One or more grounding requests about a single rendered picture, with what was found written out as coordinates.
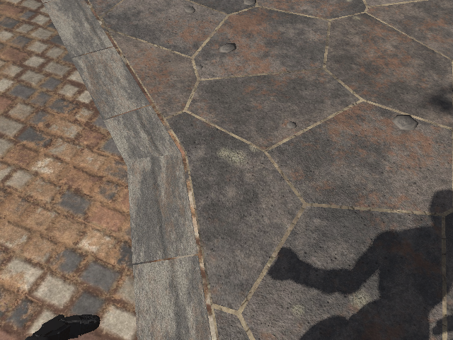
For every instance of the left robot hand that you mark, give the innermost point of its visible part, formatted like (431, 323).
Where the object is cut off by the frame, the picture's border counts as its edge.
(64, 328)

